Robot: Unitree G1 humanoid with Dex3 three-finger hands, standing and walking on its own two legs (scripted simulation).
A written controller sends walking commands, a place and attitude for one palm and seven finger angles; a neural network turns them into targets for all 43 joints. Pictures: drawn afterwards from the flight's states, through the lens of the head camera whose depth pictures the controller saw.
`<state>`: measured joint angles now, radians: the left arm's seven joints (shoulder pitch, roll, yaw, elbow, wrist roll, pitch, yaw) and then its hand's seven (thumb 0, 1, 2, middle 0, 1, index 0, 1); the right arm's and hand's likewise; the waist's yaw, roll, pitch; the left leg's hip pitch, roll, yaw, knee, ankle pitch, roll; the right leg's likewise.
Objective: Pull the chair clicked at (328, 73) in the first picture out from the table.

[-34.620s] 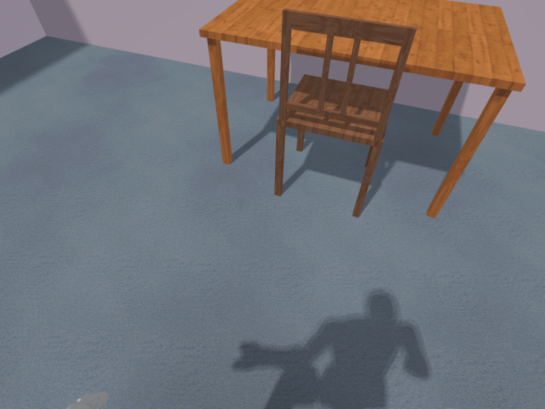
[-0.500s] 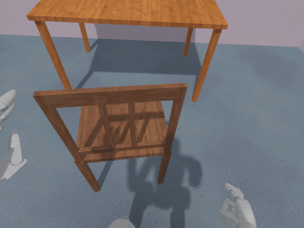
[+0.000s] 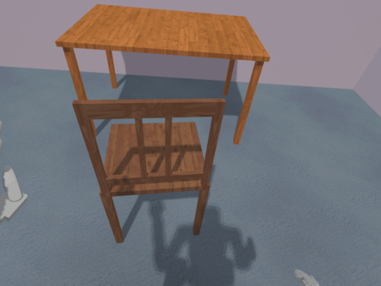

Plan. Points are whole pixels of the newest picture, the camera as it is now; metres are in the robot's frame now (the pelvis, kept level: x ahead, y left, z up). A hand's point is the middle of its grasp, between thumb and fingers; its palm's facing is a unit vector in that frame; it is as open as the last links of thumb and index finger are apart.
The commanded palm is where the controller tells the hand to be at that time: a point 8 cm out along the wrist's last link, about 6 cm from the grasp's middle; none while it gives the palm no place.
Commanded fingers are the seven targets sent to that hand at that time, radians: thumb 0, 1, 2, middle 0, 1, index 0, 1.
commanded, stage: stop stepping back and stand still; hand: left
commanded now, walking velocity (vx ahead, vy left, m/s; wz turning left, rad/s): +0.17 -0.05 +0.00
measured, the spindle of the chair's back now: (141, 149) +0.56 +0.18 -0.08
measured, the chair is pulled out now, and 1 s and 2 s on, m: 0.64 0.64 0.64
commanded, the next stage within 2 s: let the arm hang, fingers relaxed in 0.26 s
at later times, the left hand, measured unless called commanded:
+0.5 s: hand (76, 267) +0.18 +0.24 -0.04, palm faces +0.21 -0.92 -0.34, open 7.4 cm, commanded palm none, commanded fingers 0.00 0.90 0.90 -0.20 -0.30 -0.20 -0.30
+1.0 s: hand out of the picture -0.06 +0.17 -0.16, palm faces +0.05 -0.97 -0.23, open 7.3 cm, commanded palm none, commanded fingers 0.00 0.90 0.90 -0.20 -0.30 -0.20 -0.30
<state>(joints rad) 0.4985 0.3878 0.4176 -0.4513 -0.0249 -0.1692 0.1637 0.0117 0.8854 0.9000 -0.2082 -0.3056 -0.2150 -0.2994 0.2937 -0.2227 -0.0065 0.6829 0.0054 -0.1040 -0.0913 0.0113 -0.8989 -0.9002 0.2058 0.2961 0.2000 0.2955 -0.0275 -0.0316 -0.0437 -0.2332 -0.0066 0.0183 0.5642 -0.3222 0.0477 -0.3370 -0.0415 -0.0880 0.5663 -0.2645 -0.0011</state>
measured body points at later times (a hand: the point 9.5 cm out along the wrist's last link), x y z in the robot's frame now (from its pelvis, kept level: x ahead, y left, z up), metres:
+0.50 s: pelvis -0.02 +0.00 +0.00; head -0.03 -0.01 +0.45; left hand +0.16 +0.28 -0.01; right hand +0.12 -0.24 -0.12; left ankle +0.00 +0.09 -0.73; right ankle +0.00 -0.12 -0.73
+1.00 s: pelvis -0.02 -0.02 +0.01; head +0.00 -0.02 +0.46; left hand -0.06 +0.22 -0.14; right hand -0.05 -0.23 -0.15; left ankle +0.00 +0.09 -0.73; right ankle +0.00 -0.12 -0.73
